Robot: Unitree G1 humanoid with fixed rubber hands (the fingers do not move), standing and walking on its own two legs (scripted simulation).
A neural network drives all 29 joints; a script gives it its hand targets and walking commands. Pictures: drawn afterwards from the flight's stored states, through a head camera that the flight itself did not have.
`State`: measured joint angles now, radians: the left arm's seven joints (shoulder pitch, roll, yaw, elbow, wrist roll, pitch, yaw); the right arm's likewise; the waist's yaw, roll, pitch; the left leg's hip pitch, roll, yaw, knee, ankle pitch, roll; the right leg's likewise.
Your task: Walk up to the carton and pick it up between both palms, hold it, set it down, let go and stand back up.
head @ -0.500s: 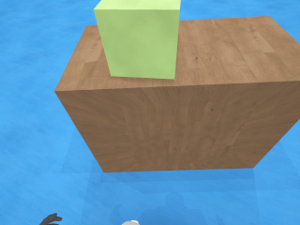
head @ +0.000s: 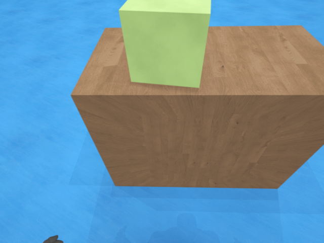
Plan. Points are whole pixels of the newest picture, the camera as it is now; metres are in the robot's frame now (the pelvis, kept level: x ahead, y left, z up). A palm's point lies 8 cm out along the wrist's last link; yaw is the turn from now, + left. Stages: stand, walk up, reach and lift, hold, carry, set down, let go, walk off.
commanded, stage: walk up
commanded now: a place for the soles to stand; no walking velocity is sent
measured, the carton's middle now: (170, 33) +0.79 +0.00 +0.15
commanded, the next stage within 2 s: none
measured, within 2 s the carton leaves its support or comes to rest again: neither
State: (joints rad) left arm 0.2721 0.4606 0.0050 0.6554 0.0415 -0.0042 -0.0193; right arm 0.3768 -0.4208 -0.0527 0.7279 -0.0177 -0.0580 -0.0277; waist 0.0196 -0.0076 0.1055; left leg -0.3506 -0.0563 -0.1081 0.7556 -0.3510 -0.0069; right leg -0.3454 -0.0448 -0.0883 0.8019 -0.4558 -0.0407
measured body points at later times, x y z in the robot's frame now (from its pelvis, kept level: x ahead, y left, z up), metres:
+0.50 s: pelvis +0.01 +0.01 +0.00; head +0.02 +0.00 +0.45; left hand +0.11 +0.33 -0.08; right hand +0.09 -0.32 -0.10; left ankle +0.04 +0.15 -0.70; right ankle +0.03 -0.09 -0.71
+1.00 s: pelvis +0.04 +0.04 +0.01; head +0.06 +0.04 +0.46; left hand +0.14 +0.38 -0.07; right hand +0.13 -0.29 -0.09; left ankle +0.05 +0.16 -0.71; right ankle +0.02 -0.08 -0.69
